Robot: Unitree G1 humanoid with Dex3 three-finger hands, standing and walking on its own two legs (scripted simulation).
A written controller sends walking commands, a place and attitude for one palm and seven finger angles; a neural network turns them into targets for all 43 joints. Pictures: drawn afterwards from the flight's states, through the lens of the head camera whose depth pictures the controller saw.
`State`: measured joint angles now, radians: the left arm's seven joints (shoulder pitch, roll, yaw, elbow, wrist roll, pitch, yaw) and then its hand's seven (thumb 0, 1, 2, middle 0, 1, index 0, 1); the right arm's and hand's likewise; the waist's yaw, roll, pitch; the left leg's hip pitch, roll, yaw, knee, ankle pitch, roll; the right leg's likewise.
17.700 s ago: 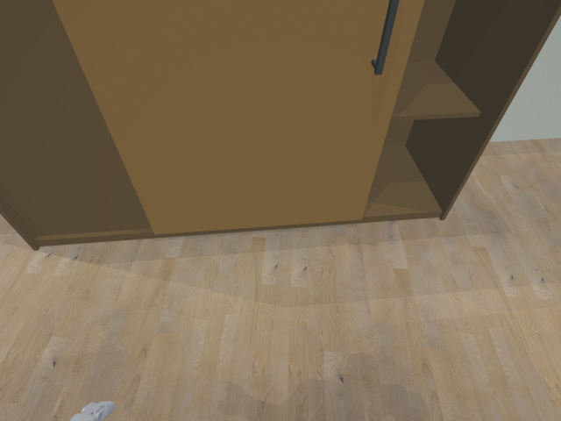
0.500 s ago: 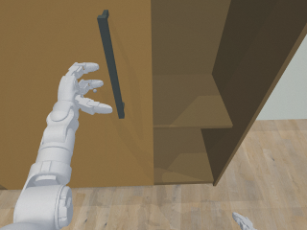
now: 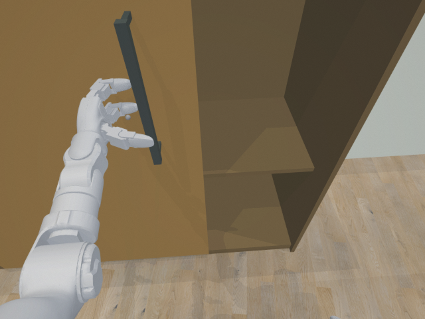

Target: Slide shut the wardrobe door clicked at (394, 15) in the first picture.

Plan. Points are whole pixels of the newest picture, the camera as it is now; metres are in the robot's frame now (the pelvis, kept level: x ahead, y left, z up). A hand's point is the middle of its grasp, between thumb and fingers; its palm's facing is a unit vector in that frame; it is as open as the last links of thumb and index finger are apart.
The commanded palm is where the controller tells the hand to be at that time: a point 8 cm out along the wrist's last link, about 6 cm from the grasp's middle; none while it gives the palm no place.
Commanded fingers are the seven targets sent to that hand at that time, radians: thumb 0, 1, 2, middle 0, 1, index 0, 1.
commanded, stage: feel for the door with the fingertips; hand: left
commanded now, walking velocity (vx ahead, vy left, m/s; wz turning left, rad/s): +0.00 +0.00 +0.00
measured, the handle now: (145, 101) +0.49 +0.15 +0.17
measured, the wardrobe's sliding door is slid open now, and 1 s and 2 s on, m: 0.40 0.40 0.40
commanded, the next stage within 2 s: slide the fingers in behind the handle in 0.22 s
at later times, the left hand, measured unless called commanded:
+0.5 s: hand (128, 116) +0.45 +0.17 +0.17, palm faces +0.09 -1.00 +0.02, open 13.9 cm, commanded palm +0.42 +0.22 +0.16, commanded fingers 0.00 -0.50 0.30 -0.30 -1.20 -0.30 -1.20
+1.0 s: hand (141, 119) +0.44 +0.14 +0.16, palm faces +0.07 -1.00 +0.01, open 14.0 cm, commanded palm +0.41 +0.20 +0.16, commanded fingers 0.00 -0.50 0.30 -0.30 -1.20 -0.30 -1.20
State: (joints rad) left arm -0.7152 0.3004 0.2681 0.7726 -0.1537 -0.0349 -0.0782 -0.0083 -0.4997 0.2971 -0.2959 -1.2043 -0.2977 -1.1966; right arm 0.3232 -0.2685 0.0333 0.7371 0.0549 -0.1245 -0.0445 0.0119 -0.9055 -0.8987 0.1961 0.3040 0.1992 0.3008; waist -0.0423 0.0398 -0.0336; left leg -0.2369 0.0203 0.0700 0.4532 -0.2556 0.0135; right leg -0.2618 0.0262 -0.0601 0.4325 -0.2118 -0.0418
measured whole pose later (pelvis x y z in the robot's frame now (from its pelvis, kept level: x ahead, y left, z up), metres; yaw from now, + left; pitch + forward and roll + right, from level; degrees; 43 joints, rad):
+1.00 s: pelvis +0.00 +0.02 +0.00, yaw +0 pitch +3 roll +0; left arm -0.72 0.21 0.20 0.73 -0.13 -0.03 0.01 -0.01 -0.50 0.30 -0.30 -1.20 -0.30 -1.20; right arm 0.28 -0.24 0.03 0.72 0.04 -0.15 -0.02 0.01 -0.91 -0.90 0.20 0.30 0.20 0.30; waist -0.04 0.03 -0.03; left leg -0.25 0.00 0.08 0.46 -0.26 0.03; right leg -0.28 0.00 -0.05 0.44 -0.21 -0.02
